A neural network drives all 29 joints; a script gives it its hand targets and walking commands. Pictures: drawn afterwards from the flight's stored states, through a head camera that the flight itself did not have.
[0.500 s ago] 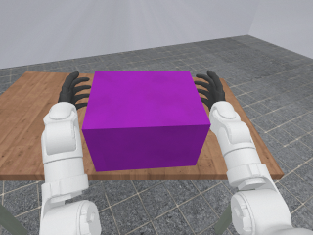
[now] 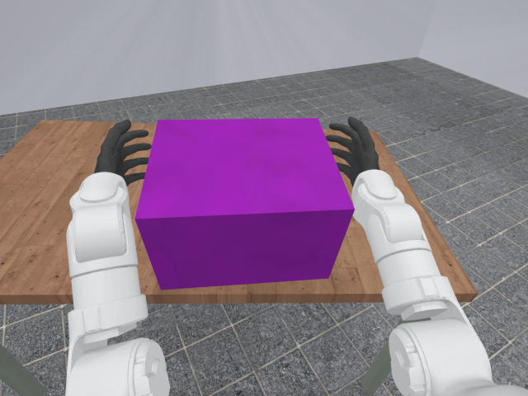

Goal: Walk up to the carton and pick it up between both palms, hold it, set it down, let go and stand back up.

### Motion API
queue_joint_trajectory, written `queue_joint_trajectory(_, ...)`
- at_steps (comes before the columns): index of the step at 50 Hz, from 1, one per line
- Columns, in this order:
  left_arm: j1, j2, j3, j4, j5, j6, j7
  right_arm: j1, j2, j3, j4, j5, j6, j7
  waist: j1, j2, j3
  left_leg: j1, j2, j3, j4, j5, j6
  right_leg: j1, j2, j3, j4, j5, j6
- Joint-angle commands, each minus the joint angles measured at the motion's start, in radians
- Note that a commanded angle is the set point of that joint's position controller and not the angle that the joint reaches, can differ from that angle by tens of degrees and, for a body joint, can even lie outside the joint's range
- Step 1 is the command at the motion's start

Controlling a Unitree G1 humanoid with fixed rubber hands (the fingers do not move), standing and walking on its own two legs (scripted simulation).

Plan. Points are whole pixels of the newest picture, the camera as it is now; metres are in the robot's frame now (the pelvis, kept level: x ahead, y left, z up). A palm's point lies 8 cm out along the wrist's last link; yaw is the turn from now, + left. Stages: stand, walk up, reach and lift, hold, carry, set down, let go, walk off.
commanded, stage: hold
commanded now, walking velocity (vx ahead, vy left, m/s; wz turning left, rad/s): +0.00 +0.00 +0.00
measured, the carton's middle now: (243, 199) +0.39 +0.01 +0.14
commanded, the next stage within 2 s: none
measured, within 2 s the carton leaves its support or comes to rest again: neither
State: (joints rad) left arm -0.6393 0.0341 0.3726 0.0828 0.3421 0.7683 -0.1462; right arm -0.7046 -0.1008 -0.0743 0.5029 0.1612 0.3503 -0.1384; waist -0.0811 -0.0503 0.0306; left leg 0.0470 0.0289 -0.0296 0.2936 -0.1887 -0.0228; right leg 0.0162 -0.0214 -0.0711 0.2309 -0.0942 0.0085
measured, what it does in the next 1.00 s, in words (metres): stands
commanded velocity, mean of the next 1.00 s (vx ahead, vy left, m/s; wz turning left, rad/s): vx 0.00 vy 0.00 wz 0.00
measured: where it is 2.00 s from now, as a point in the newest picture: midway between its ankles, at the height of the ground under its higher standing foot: outside the picture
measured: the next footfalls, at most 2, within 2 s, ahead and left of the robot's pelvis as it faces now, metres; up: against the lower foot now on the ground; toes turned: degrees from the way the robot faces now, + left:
none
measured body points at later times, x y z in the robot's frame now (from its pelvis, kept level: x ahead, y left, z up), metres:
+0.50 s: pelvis +0.00 +0.00 +0.00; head -0.05 +0.03 +0.45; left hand +0.37 +0.19 +0.21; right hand +0.38 -0.17 +0.21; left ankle +0.00 +0.13 -0.75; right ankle +0.03 -0.13 -0.75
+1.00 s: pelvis +0.00 +0.00 +0.00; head -0.05 +0.02 +0.45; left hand +0.37 +0.19 +0.21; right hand +0.38 -0.17 +0.22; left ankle +0.00 +0.13 -0.75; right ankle +0.03 -0.13 -0.75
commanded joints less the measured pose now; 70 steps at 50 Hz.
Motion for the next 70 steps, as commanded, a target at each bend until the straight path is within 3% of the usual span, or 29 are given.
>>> queue_joint_trajectory(1,-0.489,-0.415,-0.379,-0.084,-0.149,-0.041,-0.122,-0.601,0.456,0.319,-0.250,0.090,-0.039,0.132,-0.004,0.051,-0.274,-0.133,-0.075,0.091,-0.042,0.253,-0.004,0.230,0.066,-0.017,0.022,0.095,-0.008)
queue_joint_trajectory(16,-0.488,-0.417,-0.388,-0.087,-0.146,-0.031,-0.122,-0.588,0.440,0.310,-0.239,0.090,-0.027,0.136,-0.010,0.073,-0.256,-0.140,-0.070,0.090,-0.048,0.247,-0.011,0.225,0.069,-0.018,0.024,0.071,-0.017)
queue_joint_trajectory(22,-0.473,-0.415,-0.396,-0.111,-0.156,-0.031,-0.120,-0.588,0.450,0.327,-0.267,0.101,-0.027,0.133,-0.013,0.056,-0.285,-0.115,-0.074,0.088,-0.028,0.300,-0.012,0.233,0.072,-0.019,0.027,0.131,-0.010)
queue_joint_trajectory(44,-0.497,-0.404,-0.366,-0.064,-0.143,-0.028,-0.130,-0.600,0.453,0.309,-0.233,0.086,-0.019,0.133,-0.005,0.049,-0.244,-0.154,-0.075,0.093,-0.058,0.203,0.003,0.224,0.065,-0.017,0.019,0.060,-0.009)
queue_joint_trajectory(49,-0.496,-0.411,-0.382,-0.089,-0.147,-0.031,-0.125,-0.597,0.452,0.317,-0.241,0.096,-0.024,0.133,-0.008,0.067,-0.269,-0.128,-0.075,0.091,-0.041,0.256,-0.006,0.225,0.069,-0.021,0.025,0.089,-0.010)
queue_joint_trajectory(55,-0.499,-0.405,-0.367,-0.068,-0.140,-0.031,-0.130,-0.595,0.457,0.310,-0.227,0.085,-0.023,0.132,-0.006,0.048,-0.241,-0.151,-0.076,0.093,-0.057,0.210,0.004,0.225,0.064,-0.017,0.019,0.065,-0.007)
queue_joint_trajectory(70,-0.489,-0.409,-0.386,-0.106,-0.149,-0.033,-0.125,-0.581,0.449,0.324,-0.244,0.101,-0.024,0.131,-0.011,0.062,-0.259,-0.124,-0.074,0.090,-0.040,0.269,-0.009,0.227,0.071,-0.020,0.024,0.094,-0.009)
